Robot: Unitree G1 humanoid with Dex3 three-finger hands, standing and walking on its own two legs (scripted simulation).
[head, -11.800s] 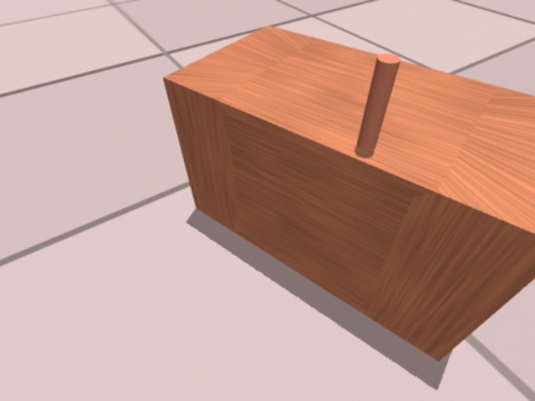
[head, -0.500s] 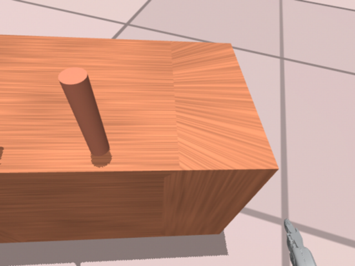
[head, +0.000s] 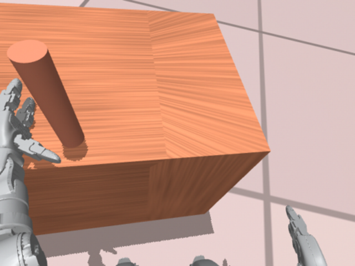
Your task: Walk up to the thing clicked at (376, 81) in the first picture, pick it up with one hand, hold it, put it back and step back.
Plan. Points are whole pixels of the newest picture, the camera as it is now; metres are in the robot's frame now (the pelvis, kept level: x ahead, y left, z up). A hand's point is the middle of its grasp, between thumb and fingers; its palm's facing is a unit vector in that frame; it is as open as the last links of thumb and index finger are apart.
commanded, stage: close in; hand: left
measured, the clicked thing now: (55, 105) +0.44 +0.21 +0.11
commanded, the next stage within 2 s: rest palm in 0.42 s
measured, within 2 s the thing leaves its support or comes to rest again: leaves its support in 1.84 s
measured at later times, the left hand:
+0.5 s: hand (64, 130) +0.43 +0.21 +0.05, palm faces +0.10 -0.99 +0.04, open 17.6 cm
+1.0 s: hand (65, 123) +0.44 +0.21 +0.05, palm faces +0.15 -0.99 +0.02, open 16.3 cm
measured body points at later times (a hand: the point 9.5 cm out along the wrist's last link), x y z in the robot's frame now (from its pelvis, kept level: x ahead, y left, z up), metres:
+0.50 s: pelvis -0.02 -0.01 -0.01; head +0.08 +0.03 +0.43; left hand +0.42 +0.26 +0.05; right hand +0.14 -0.27 -0.02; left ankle +0.02 +0.12 -0.67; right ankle -0.01 -0.15 -0.67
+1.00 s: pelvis -0.01 -0.01 -0.01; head +0.08 +0.03 +0.44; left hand +0.43 +0.26 +0.05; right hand +0.16 -0.26 -0.02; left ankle +0.02 +0.12 -0.67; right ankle -0.01 -0.15 -0.67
